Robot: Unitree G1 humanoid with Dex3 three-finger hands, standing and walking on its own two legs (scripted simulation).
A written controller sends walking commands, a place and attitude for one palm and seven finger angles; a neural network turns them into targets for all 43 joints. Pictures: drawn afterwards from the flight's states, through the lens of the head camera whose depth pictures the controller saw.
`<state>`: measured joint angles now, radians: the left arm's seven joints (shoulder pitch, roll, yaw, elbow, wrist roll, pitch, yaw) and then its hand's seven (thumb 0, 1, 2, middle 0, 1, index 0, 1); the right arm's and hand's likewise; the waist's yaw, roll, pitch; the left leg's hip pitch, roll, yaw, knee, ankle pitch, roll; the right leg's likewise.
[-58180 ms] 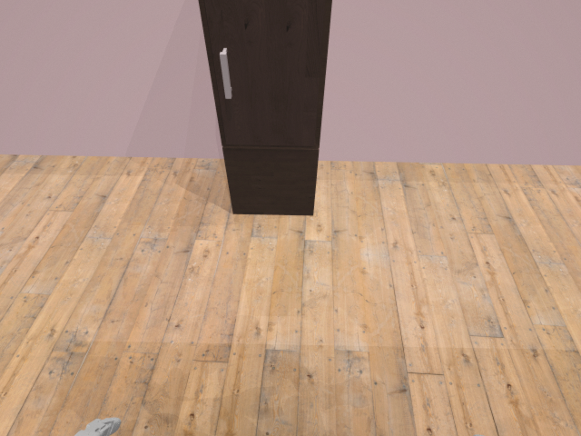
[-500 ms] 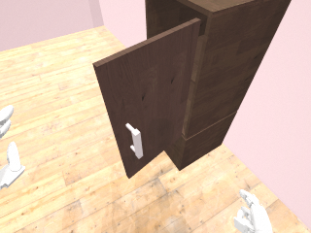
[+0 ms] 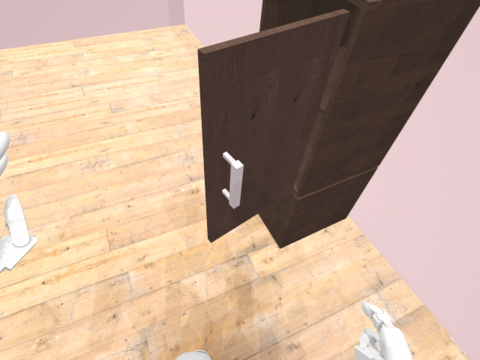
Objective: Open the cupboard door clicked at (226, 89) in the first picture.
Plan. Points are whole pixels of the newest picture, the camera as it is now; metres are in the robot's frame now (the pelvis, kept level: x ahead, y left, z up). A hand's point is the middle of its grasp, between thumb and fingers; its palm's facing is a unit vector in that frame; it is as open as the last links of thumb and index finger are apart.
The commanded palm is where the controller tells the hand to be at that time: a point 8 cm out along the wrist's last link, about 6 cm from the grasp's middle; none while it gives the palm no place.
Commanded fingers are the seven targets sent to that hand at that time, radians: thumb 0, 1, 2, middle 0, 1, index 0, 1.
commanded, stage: step back with the hand held close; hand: left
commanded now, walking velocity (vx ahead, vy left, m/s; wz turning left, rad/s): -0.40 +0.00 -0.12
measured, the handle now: (230, 180) +0.49 +0.05 -0.04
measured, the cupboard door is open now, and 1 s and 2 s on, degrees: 100 100 100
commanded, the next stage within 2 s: stop stepping back and stand still in 0.26 s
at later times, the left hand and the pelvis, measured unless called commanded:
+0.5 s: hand (43, 336) +0.11 +0.19 +0.19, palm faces +0.19 -0.82 -0.55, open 7.4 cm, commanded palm +0.06 +0.25 +0.19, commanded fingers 0.00 0.90 0.90 -0.20 -0.30 -0.20 -0.30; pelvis -0.12 -0.02 +0.00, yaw -8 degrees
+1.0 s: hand out of the picture +0.08 +0.24 +0.19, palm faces +0.31 -0.83 -0.46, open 7.4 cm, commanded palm +0.01 +0.29 +0.19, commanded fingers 0.00 0.90 0.90 -0.20 -0.30 -0.20 -0.30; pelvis -0.17 +0.01 +0.01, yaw -9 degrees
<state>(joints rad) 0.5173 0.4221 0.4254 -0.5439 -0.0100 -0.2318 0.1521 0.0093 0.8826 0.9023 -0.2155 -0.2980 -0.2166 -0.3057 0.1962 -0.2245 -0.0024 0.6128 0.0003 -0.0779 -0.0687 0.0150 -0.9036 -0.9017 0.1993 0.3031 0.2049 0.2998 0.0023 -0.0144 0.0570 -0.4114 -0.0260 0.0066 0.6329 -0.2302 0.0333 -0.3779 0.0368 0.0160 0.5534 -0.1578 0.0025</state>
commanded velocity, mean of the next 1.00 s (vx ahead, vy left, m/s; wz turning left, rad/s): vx -0.02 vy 0.03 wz -0.03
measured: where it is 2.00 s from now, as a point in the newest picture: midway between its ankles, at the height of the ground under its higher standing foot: outside the picture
